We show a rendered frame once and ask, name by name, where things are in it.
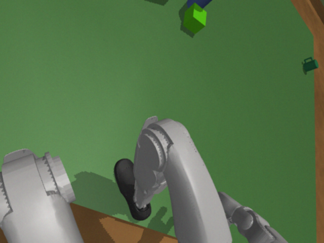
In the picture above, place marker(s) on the right robot foot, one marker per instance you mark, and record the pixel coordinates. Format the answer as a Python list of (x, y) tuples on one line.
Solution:
[(125, 179)]

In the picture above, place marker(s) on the right robot arm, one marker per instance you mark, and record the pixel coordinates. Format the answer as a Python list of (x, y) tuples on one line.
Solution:
[(255, 228)]

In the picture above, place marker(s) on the right robot hand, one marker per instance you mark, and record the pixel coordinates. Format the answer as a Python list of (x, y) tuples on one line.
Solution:
[(229, 206)]

